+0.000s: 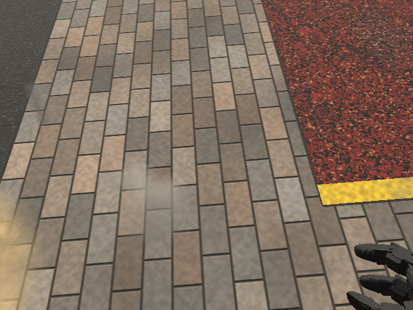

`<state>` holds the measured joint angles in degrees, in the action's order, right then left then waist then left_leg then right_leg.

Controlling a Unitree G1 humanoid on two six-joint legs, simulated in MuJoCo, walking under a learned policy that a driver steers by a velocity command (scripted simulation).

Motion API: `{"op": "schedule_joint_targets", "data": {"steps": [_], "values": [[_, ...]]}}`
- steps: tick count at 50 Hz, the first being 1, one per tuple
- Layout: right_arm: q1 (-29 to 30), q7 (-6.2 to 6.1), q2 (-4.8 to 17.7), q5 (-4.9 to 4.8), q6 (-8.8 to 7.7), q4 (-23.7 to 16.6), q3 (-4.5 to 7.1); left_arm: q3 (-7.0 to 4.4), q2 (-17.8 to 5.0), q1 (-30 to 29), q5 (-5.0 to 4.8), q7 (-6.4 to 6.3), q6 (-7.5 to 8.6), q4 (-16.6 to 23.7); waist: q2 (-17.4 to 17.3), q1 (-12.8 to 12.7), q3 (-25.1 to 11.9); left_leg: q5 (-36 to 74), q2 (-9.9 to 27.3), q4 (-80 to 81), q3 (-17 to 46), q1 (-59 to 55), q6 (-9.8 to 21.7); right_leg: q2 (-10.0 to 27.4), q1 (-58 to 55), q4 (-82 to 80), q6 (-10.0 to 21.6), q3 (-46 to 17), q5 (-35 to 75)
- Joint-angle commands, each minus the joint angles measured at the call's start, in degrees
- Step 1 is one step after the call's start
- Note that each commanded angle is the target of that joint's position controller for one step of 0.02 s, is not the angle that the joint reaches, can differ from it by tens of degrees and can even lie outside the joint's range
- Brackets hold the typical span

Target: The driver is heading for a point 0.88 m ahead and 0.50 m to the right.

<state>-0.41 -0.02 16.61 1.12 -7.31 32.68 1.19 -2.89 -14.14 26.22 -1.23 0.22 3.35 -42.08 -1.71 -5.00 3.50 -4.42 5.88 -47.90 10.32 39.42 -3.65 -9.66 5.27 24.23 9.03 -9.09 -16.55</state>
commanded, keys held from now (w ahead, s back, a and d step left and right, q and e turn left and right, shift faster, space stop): w+e+shift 0.24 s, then w+shift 0.50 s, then w+e+shift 0.26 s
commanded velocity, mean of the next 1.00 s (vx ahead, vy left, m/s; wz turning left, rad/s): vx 1.00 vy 0.00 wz -0.57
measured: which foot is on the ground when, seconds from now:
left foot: up 0.00-0.14, down 0.16-0.64, up 0.66-1.00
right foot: down 0.00-0.16, up 0.18-0.62, down 0.64-1.00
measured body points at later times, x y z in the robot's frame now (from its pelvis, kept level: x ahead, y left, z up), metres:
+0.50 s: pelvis +0.42 +0.02 -0.01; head +0.43 -0.01 +0.44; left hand +0.75 +0.12 -0.05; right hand +0.24 -0.21 -0.15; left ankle +0.35 +0.20 -0.74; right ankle +0.54 -0.18 -0.67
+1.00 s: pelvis +0.82 -0.23 -0.01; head +0.83 -0.25 +0.44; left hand +0.89 +0.04 -0.12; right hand +0.95 -0.55 -0.05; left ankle +1.13 -0.21 -0.68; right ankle +0.65 -0.22 -0.74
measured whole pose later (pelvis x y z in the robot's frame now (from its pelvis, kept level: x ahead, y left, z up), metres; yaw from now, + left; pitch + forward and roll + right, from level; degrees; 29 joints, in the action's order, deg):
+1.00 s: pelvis +0.82 -0.23 -0.01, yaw -34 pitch +1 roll +0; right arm 3.0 2.2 16.3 0.0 -7.7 36.2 0.1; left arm -2.7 -13.3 31.6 -1.6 -0.3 5.1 -49.0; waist -2.6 -7.7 1.4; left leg 9.9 4.9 -33.0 5.3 40.5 -2.4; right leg -5.4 -5.8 14.7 5.3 -7.2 -20.5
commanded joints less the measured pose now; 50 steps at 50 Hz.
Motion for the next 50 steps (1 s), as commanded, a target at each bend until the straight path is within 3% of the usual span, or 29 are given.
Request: {"op": "schedule_joint_targets", "data": {"steps": [1,3,6,7,8,9,10,11,12,13,15,17,19,22,26,29,30,31,32,33,34,35,36,37,39,41,43,46,50], "values": [[6.3,0.55,1.8,-0.80,-0.49,-5.0,0.93,-3.35,-11.0,-5.3,-0.75,-1.16,0.82,4.2,3.2,0.4,2.3,13.0,-6.4,12.8,-7.8,-20.1,-1.7,7.5,23.2,-11.8,4.9,-10.9,0.8],[7.2,0.63,4.5,-2.61,-0.71,-5.6,2.20,-3.41,-10.5,-4.1,-1.52,-1.36,0.80,3.0,5.6,0.0,1.1,13.1,-6.4,17.4,-4.4,-20.9,-1.9,8.8,17.0,-8.7,3.5,-14.4,-2.1],[4.4,0.67,8.0,-3.73,-1.24,-5.4,4.00,-3.78,-9.8,-3.8,-1.51,-1.87,-0.15,1.8,8.3,2.5,-0.7,5.8,-5.6,20.2,-3.3,-21.2,-0.4,11.9,5.1,-0.5,1.8,-18.1,7.8],[-4.5,0.34,10.2,-3.94,-1.32,-3.7,5.54,-3.79,-10.0,-4.9,-0.59,-1.53,-0.54,2.0,8.7,7.5,-6.2,1.8,-5.9,19.0,-4.6,-29.7,1.1,10.7,3.3,8.7,0.1,-16.7,18.5],[-18.4,-0.35,11.3,-4.09,-0.77,-1.7,6.25,-2.85,-8.6,-7.7,1.16,-0.81,-0.70,3.6,8.7,15.2,-16.0,-3.2,-1.8,13.5,-3.3,-47.2,2.8,9.1,9.6,24.7,-2.3,-13.7,21.7],[-26.4,-0.38,14.6,-1.40,-0.44,0.0,6.39,-0.49,0.8,1.4,0.59,-0.32,-0.52,5.1,-11.6,11.1,-27.9,-24.4,12.4,17.1,21.1,-70.9,10.3,2.3,28.6,48.1,-4.7,-8.0,-11.0],[-26.0,1.24,15.2,-0.68,-0.37,1.0,6.40,0.89,-1.6,3.6,-3.32,-0.41,-0.08,7.2,-29.3,9.1,-31.0,-49.1,20.2,30.3,47.7,-72.7,14.3,6.1,40.3,60.6,-5.2,-3.9,-14.0],[-21.0,0.73,9.4,-0.98,0.15,-1.0,5.44,-0.13,-6.7,-3.0,-3.43,-0.84,-0.53,6.3,-19.5,11.5,-20.4,-50.2,17.5,32.9,41.2,-64.9,12.5,9.5,44.6,63.0,-5.8,-1.1,-7.9],[-19.1,0.25,7.6,-0.92,0.95,-0.1,4.86,-0.76,-9.6,-9.0,-1.94,-0.76,-0.74,7.0,-9.4,12.1,-13.1,-39.0,15.0,32.4,30.0,-57.0,10.9,11.2,44.4,61.9,-6.0,1.5,-4.9],[-19.0,0.15,7.5,-0.16,1.43,1.5,4.75,-0.77,-9.0,-13.5,-0.18,-0.56,-0.55,8.0,-1.4,11.8,-8.4,-26.7,12.1,32.0,21.4,-49.2,10.2,13.0,41.7,58.9,-5.7,2.4,-3.5],[-17.0,0.29,4.7,0.38,0.99,4.2,3.68,-0.59,-6.4,-14.6,-0.80,0.19,-0.85,8.9,-2.6,8.2,-3.5,-16.4,8.8,33.8,11.9,-38.9,11.0,16.1,36.7,53.4,-5.0,1.3,-2.4],[-17.0,1.02,2.0,-1.13,0.56,6.5,2.87,0.11,-3.7,-14.3,-1.77,0.39,-1.59,8.8,-3.5,6.2,-1.4,-13.8,8.3,35.8,7.5,-35.7,12.1,16.6,36.7,50.0,-4.4,1.1,-4.5],[-17.6,1.18,3.7,-1.87,0.23,8.0,3.29,0.73,-2.7,-16.8,-1.10,0.63,-1.65,9.6,-1.3,5.3,2.4,-10.7,10.0,38.7,4.7,-34.5,13.8,16.6,41.2,45.6,-4.8,-0.1,-1.0],[-18.3,0.81,6.8,-1.48,0.03,9.3,3.93,0.93,-4.2,-21.3,-0.39,1.61,-0.85,10.6,0.3,4.7,5.6,-4.2,9.3,42.8,-3.8,-33.7,13.7,15.9,42.7,34.9,-5.3,1.0,9.9],[-24.7,0.47,8.9,-2.51,0.51,12.7,3.71,1.53,-3.8,-31.7,-0.04,3.51,0.79,13.3,1.8,8.0,7.7,4.8,8.5,48.6,-12.7,-35.0,12.1,14.0,33.2,19.2,-4.2,9.1,19.2],[-26.8,0.09,12.6,-2.26,1.60,14.3,3.74,0.13,-6.5,-31.8,-0.05,3.77,1.08,14.6,-4.9,4.9,3.1,43.1,9.9,39.6,-16.3,-44.0,11.0,8.3,25.3,14.8,-1.9,14.5,11.9],[-27.0,-0.24,13.7,-1.88,2.14,15.0,3.71,-1.14,-9.1,-27.0,-0.18,3.40,0.68,14.2,-8.4,1.2,-1.4,56.2,10.7,31.7,-16.7,-46.1,10.5,6.5,18.8,14.8,-0.6,14.9,8.4],[-25.3,-0.70,14.4,-1.64,2.90,15.3,3.62,-2.90,-12.1,-14.8,-0.46,2.67,0.16,11.2,-10.4,-5.9,-7.8,63.2,10.1,18.8,-17.9,-42.4,9.4,4.9,3.8,12.7,1.0,15.3,9.5],[-23.4,-1.44,13.9,-1.24,3.14,14.1,3.11,-4.61,-15.0,-0.6,-0.70,1.72,-0.73,6.5,-8.3,-12.6,-13.6,53.8,7.5,0.6,-17.8,-29.0,7.5,7.8,-16.8,11.8,1.6,10.2,10.1],[-31.1,-0.69,2.1,-0.34,2.12,11.4,0.23,-5.14,-20.7,1.4,0.33,1.24,-0.47,4.5,13.0,-2.9,-21.3,-10.5,-2.3,-24.7,-14.7,-5.3,4.9,22.8,-37.4,9.0,7.0,-18.7,-8.6],[-30.6,-0.54,4.1,-2.72,-0.20,11.9,-0.06,-4.19,-16.7,4.6,0.40,1.60,0.43,4.2,14.2,-4.5,-32.8,-23.7,-6.1,-33.4,-2.2,-1.1,7.1,27.7,-38.5,-3.6,9.7,-40.7,-26.4],[-21.2,-0.63,7.4,-5.34,-0.96,9.3,1.32,-2.93,-12.4,2.3,0.84,1.86,1.25,2.7,10.1,-4.8,-20.4,-20.9,-3.8,-35.7,-2.1,5.3,7.7,26.7,-30.8,-8.0,7.5,-35.6,-22.2],[-16.4,-0.67,5.8,-5.36,-1.56,7.3,0.65,-2.61,-11.7,-0.9,0.85,2.00,1.87,2.2,5.7,-2.8,-11.9,-17.2,-1.6,-32.3,-3.1,6.0,8.1,25.3,-20.4,-9.1,7.1,-28.1,-14.5],[-14.5,-0.69,4.7,-3.94,-1.68,7.4,0.52,-2.16,-10.3,-5.3,1.42,2.10,2.38,2.0,1.8,0.3,-7.2,-14.0,0.7,-28.7,-3.6,3.8,7.9,23.3,-10.8,-9.5,6.4,-21.6,-7.9],[-16.9,0.02,3.7,-2.44,-0.32,7.8,0.77,-0.72,-5.3,-9.5,2.52,2.50,2.77,1.9,5.3,6.0,-4.7,-10.2,3.1,-24.1,-3.5,-2.8,7.3,18.9,0.8,-11.7,6.5,-15.5,-3.6],[-15.6,0.54,3.0,-1.60,0.69,7.3,0.55,-0.56,-4.4,-9.3,0.95,1.98,2.87,1.1,4.3,7.7,-1.1,-10.8,3.8,-18.6,-4.4,-2.5,5.4,18.1,6.1,-15.2,7.7,-13.1,-2.3],[-8.5,0.67,2.8,-0.47,0.65,4.8,0.02,-0.93,-5.9,-7.0,0.58,0.74,3.12,0.1,2.4,6.2,3.8,-5.3,3.7,-10.0,-5.5,1.2,2.6,17.7,9.5,-17.9,8.6,-10.9,1.9],[2.6,2.02,1.9,-0.18,-0.81,1.7,-0.76,-1.56,-7.6,-4.0,0.37,-0.84,3.10,-0.6,2.1,2.9,5.7,12.7,-0.8,8.3,-8.5,-6.8,0.5,13.6,15.2,-18.5,6.3,-4.5,8.9],[8.4,2.34,4.5,-2.00,-1.25,-1.0,0.41,-2.42,-9.7,1.4,-1.24,-1.20,2.64,-2.8,2.6,1.4,5.1,19.2,-3.9,19.4,-6.1,-14.9,0.9,16.4,9.2,-17.5,3.5,-7.4,6.9]]}}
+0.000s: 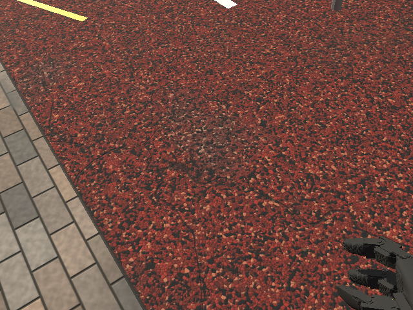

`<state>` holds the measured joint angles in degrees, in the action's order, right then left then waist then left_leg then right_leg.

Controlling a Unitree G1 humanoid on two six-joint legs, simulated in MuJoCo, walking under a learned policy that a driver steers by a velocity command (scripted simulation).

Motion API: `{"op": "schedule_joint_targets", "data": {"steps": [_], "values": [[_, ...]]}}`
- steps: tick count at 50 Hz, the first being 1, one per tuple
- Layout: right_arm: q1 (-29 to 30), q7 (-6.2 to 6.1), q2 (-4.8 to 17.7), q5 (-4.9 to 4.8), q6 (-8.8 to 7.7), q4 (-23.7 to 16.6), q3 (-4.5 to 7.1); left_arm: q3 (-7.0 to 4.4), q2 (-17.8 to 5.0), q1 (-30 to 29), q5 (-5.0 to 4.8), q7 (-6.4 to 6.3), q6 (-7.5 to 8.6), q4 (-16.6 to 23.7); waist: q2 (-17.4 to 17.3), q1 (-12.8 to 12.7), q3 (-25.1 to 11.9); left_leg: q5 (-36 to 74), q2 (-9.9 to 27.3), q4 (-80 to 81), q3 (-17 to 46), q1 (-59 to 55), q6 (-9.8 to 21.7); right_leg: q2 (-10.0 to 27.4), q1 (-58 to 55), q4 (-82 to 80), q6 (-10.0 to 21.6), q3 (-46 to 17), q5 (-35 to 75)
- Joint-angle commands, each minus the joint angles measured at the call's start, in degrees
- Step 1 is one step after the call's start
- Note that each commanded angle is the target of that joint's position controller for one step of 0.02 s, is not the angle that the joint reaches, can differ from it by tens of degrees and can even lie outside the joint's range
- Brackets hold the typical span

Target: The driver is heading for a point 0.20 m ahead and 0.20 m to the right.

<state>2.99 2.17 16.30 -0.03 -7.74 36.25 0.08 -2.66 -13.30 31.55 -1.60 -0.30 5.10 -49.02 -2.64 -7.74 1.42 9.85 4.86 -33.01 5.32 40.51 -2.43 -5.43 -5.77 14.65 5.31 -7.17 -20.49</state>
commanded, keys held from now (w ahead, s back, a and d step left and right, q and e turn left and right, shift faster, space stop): w+e+shift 0.08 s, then shift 0.92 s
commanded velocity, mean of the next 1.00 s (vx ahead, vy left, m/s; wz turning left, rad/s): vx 0.31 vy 0.00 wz -0.24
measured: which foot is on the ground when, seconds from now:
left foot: up 0.00-0.08, down 0.10-0.46, up 0.48-0.76, down 0.78-1.00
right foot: down 0.00-0.12, up 0.14-0.44, down 0.46-1.00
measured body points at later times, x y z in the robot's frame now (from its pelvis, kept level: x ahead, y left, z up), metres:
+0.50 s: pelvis +0.37 -0.02 -0.01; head +0.39 -0.06 +0.43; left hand +0.65 +0.18 -0.07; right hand +0.34 -0.31 -0.16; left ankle +0.30 +0.16 -0.71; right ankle +0.47 -0.13 -0.74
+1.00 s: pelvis +0.45 -0.03 +0.00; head +0.46 -0.03 +0.45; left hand +0.62 +0.21 -0.12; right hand +0.49 -0.30 -0.13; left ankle +0.46 +0.11 -0.73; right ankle +0.47 -0.13 -0.73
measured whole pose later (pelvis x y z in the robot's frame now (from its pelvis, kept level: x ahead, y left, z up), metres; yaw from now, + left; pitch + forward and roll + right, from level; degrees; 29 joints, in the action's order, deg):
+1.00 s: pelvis +0.45 -0.03 +0.00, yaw -13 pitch -1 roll +0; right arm -9.5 -0.8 14.5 1.0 -0.9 54.6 0.1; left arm -1.8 -14.3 8.4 0.7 -1.0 -0.5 -52.5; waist -0.2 -0.1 1.3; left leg -16.9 1.6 -28.4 0.4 10.8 -1.5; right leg -2.8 15.8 27.5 1.7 -1.9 -10.9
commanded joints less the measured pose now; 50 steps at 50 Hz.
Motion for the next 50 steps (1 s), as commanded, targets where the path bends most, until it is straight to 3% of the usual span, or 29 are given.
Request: {"op": "schedule_joint_targets", "data": {"steps": [1,3,4,5,6,7,8,9,10,12,14,16,17,20,22,23,24,25,26,27,28,32,35,38,40,41,43,46,50], "values": [[5.4,0.03,5.7,-1.11,-0.79,-5.0,1.94,-2.64,-10.2,-2.8,-0.91,-0.86,0.25,3.4,4.1,4.3,7.1,2.5,-3.1,6.1,-0.7,-15.1,0.0,13.0,15.6,-5.7,6.6,-10.1,13.6],[1.2,-0.37,8.2,-1.38,-0.82,-4.9,3.33,-2.86,-10.4,-1.8,-0.23,-1.19,-1.29,2.5,7.1,7.2,2.8,-5.7,-4.8,5.9,-2.0,-19.8,1.2,13.7,8.5,3.2,4.9,-10.8,31.9],[-7.2,-1.02,10.4,-2.00,-0.50,-3.6,4.72,-3.02,-11.7,-2.9,1.08,-0.94,-2.13,2.6,9.0,12.2,-3.7,-10.3,-5.6,3.7,-3.7,-29.0,2.4,12.3,7.9,13.9,3.3,-9.7,42.7],[-20.5,-1.87,11.6,-1.57,0.26,-1.4,5.29,-2.75,-12.0,-6.6,2.49,-0.82,-2.80,4.2,11.5,19.6,-12.7,-12.2,-0.9,-2.1,-2.3,-45.7,4.1,10.2,15.4,30.3,0.8,-8.1,43.5],[-27.3,-1.99,16.9,1.79,0.44,0.3,6.42,-0.60,-2.0,3.3,1.98,-0.76,-1.92,5.9,-8.0,13.7,-26.6,-16.3,15.4,-1.4,23.3,-70.4,12.9,2.3,34.4,57.2,-3.2,-3.9,16.9],[-28.1,-0.29,15.0,1.36,0.17,1.3,6.02,1.14,-0.9,7.1,-0.02,-0.20,-1.37,5.5,-23.5,12.6,-36.4,-19.2,22.0,9.5,46.2,-76.8,18.4,-0.1,42.4,69.5,-4.9,-6.1,-9.3],[-25.1,-0.54,9.2,1.20,0.82,0.8,5.03,-0.38,-6.4,-0.2,-1.30,-0.50,-1.70,5.6,-16.3,14.4,-27.3,-13.6,19.1,10.4,37.8,-71.4,16.8,3.6,47.4,72.3,-5.4,-4.8,-8.4],[-21.2,-0.77,6.2,1.18,1.44,1.2,4.23,-0.90,-9.3,-8.0,-0.84,-0.87,-1.86,7.5,-8.1,14.6,-17.3,1.6,16.7,9.0,25.3,-61.5,15.4,5.7,48.2,71.4,-5.7,-1.8,-7.5],[-18.4,-0.70,5.1,1.14,1.69,2.3,3.88,-1.14,-9.8,-13.9,0.36,-0.99,-1.84,8.8,-0.3,13.6,-9.7,15.5,13.7,9.2,16.4,-50.3,14.8,6.8,47.1,67.5,-5.7,0.2,-7.5],[-16.0,-0.95,4.2,1.64,0.83,4.4,3.48,-1.03,-6.5,-14.5,0.32,-0.47,-2.34,10.1,-2.1,9.1,-5.2,22.0,12.1,12.3,10.1,-39.4,14.9,9.4,42.7,59.5,-5.2,-0.2,-8.2],[-11.5,-1.05,4.4,0.26,0.67,5.2,3.46,-0.25,-3.6,-15.2,-0.08,-0.40,-3.23,10.8,-1.6,6.2,-1.8,20.5,12.3,16.5,5.9,-30.8,14.7,10.5,38.6,44.9,-5.3,0.7,-7.9],[-8.9,-1.64,8.8,-0.79,1.15,5.6,4.82,0.36,-3.1,-15.2,1.00,0.58,-2.89,10.9,-2.9,5.1,-4.2,20.0,9.5,18.4,-0.6,-25.6,13.7,9.2,28.0,30.2,-4.8,3.3,7.0],[-8.8,-1.83,9.6,-1.27,1.40,5.9,5.14,0.15,-4.0,-15.2,1.17,1.38,-2.69,10.2,-3.7,5.1,-5.9,15.9,7.7,18.5,-2.8,-24.9,12.6,7.5,23.1,25.6,-4.6,4.2,15.2],[-8.6,-2.07,9.8,-2.46,1.73,7.3,5.01,-0.81,-7.0,-17.1,2.02,2.40,-3.02,9.7,-1.9,3.7,-5.9,6.2,7.0,15.4,-5.2,-24.3,9.3,5.7,14.6,17.8,-2.8,4.2,27.9],[-10.8,-1.95,8.9,-1.76,1.91,8.8,4.48,-2.20,-10.3,-15.6,3.09,1.50,-3.56,8.9,0.4,2.3,-5.7,1.5,4.6,7.5,-6.6,-23.1,6.6,5.1,8.6,16.6,-1.1,4.2,27.9],[-13.2,-1.81,7.6,-0.50,2.23,9.0,3.83,-3.08,-14.1,-15.0,3.57,0.73,-3.68,9.2,7.0,2.4,-6.6,-8.5,0.4,-2.4,-9.6,-21.4,3.6,9.5,5.1,15.0,0.3,0.7,45.8],[-21.1,-1.56,4.5,1.01,2.90,9.1,2.22,-2.29,-16.0,-17.1,5.04,0.04,-3.87,11.4,20.2,6.5,-12.1,-44.8,-5.3,-21.8,-9.1,-15.0,-0.2,24.5,-0.9,13.0,9.7,-16.7,65.2],[-25.4,-1.48,5.6,-0.07,4.13,11.0,2.08,-0.67,-11.4,-18.5,4.11,0.68,-3.84,11.5,18.5,7.2,-18.2,-50.4,-3.4,-27.4,-1.9,-15.2,-0.5,26.1,0.4,12.0,13.2,-20.7,57.3],[-23.4,-1.59,8.5,-1.01,5.16,11.0,2.65,-0.63,-10.6,-20.7,2.64,1.41,-3.63,11.3,14.6,7.1,-14.4,-49.4,-2.5,-30.2,-1.7,-12.8,-0.7,23.4,3.7,10.4,12.4,-19.1,47.7],[-20.8,-2.18,9.1,-1.03,6.01,10.9,3.03,-0.59,-10.5,-22.4,1.94,1.80,-3.37,10.9,10.6,7.2,-11.3,-46.9,-1.6,-30.4,-2.0,-10.9,-0.7,21.4,6.5,9.3,10.5,-17.0,41.7],[-19.2,-2.96,9.0,-0.50,6.76,11.2,3.28,-0.26,-9.8,-24.3,2.06,1.94,-3.18,10.7,7.8,7.7,-9.7,-44.4,-0.7,-29.1,-1.5,-11.4,-1.1,20.2,10.1,8.4,9.3,-15.0,38.9],[-18.5,-4.11,6.1,0.03,8.31,12.2,2.75,-0.42,-9.5,-28.6,3.44,1.03,-3.19,9.2,8.5,10.0,-9.7,-37.6,-0.7,-17.8,-2.6,-21.7,-2.3,16.9,19.3,5.6,8.3,-8.4,36.1],[-15.8,-4.16,4.6,0.00,8.82,12.8,2.23,-0.33,-8.9,-28.7,3.05,0.28,-3.68,7.5,8.1,9.1,-10.5,-31.0,-1.7,-8.2,-3.6,-26.7,-2.0,16.1,19.7,4.6,8.1,-7.1,29.7],[-15.8,-3.49,3.7,0.73,8.97,14.0,1.92,0.04,-7.7,-29.4,2.13,0.01,-4.40,6.0,7.1,10.6,-8.2,-20.1,-2.9,5.0,-4.9,-33.8,0.1,13.7,23.8,4.1,5.2,-6.0,12.7],[-13.9,-3.35,6.9,2.12,8.88,13.1,2.10,0.52,-6.0,-25.7,2.48,0.18,-4.26,4.1,2.2,8.7,-5.0,-15.6,2.6,10.0,0.2,-36.4,3.6,9.7,28.0,5.5,-0.1,-3.8,0.0],[-11.8,-3.26,9.8,1.43,8.77,13.9,3.06,0.13,-6.1,-24.2,2.39,0.11,-4.41,3.7,-4.7,6.3,-2.1,-27.0,2.6,9.9,-0.3,-28.3,5.7,5.9,25.6,5.5,-2.1,0.7,-1.1],[-10.5,-2.95,5.4,1.71,7.55,14.0,1.89,-0.21,-7.2,-27.4,2.75,-0.48,-4.79,3.3,-2.8,7.6,-0.8,-33.2,1.1,12.9,-0.7,-21.5,4.3,5.8,18.8,8.3,-2.8,1.3,4.5],[-10.8,-3.00,5.2,1.26,6.10,15.0,1.55,-0.34,-6.8,-25.5,2.63,-0.94,-5.12,1.1,-1.2,7.6,-1.9,-24.7,0.1,11.6,-1.9,-23.9,2.5,6.3,16.9,9.2,-1.7,1.0,11.8],[-12.5,-3.29,5.4,0.84,6.08,16.6,1.37,-0.52,-6.9,-25.3,2.08,-0.86,-4.88,-1.5,1.2,8.3,-3.4,-19.4,-0.6,10.4,-2.7,-26.3,2.7,6.5,15.2,10.1,-1.6,1.3,18.8]]}}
